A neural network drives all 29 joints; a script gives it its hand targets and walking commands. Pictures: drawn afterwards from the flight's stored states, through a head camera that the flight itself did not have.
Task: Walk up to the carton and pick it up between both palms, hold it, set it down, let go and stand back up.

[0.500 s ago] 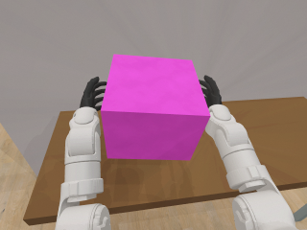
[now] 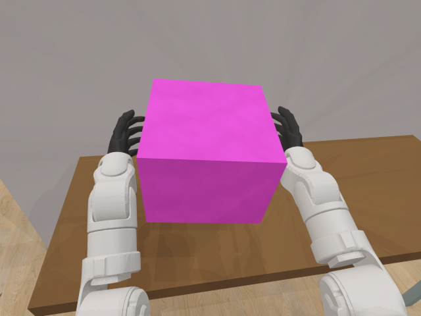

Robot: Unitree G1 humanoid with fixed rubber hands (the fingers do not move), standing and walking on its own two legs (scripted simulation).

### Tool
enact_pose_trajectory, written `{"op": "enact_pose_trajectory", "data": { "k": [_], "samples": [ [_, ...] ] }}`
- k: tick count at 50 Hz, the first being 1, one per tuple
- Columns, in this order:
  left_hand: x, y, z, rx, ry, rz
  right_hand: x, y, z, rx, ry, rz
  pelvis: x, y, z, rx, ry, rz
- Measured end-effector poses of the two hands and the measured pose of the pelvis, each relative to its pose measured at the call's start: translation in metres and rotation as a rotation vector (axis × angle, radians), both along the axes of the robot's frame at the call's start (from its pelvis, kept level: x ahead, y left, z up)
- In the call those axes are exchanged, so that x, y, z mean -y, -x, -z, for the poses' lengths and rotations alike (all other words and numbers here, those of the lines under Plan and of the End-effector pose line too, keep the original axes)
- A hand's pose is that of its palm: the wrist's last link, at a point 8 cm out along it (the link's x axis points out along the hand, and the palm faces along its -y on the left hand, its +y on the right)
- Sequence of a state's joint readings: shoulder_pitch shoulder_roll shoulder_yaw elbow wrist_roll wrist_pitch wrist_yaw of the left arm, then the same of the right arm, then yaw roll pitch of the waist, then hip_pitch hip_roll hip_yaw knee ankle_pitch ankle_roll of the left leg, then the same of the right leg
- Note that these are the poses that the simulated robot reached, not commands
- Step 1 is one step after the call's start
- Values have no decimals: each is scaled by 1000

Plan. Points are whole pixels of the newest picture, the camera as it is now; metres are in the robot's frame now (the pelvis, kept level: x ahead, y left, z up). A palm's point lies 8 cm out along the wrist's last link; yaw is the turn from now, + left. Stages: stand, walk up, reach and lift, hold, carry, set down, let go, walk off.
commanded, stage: hold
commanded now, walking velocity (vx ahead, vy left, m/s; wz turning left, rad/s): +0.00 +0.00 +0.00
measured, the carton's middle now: (206, 150) +0.38 +0.02 +0.16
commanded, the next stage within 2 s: set down in 0.38 s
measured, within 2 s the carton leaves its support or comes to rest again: neither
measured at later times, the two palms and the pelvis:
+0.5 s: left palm (121, 152) +0.35 +0.17 +0.19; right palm (290, 148) +0.35 -0.14 +0.19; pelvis -0.01 +0.00 +0.00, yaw +0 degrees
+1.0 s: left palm (116, 180) +0.34 +0.19 +0.12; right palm (272, 167) +0.36 -0.12 +0.13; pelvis +0.01 -0.01 +0.00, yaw +2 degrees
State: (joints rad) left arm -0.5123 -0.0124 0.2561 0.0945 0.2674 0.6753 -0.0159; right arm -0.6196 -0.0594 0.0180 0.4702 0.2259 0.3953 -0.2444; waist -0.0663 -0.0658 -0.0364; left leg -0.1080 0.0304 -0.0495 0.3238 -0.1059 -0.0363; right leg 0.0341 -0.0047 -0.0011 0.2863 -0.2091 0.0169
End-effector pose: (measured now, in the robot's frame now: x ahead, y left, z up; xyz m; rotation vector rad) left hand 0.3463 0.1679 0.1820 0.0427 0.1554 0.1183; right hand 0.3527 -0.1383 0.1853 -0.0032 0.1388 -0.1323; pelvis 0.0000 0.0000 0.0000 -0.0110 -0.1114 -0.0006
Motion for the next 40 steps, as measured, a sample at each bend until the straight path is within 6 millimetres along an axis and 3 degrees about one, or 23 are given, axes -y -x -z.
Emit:
{"op": "enact_pose_trajectory", "data": {
  "k": [30,34,40],
  "samples": [
    [0,-4,-6,36,19,6,0,0,-2,49,3,9,1,6,0,-10,1,1],
    [-3,-6,-1,37,2,12,-3,-2,6,71,3,11,0,2,-1,7,-4,9],
    [-14,0,22,14,-21,-15,-15,-5,30,67,21,-18,0,-3,-1,34,-8,2]
  ]
}}
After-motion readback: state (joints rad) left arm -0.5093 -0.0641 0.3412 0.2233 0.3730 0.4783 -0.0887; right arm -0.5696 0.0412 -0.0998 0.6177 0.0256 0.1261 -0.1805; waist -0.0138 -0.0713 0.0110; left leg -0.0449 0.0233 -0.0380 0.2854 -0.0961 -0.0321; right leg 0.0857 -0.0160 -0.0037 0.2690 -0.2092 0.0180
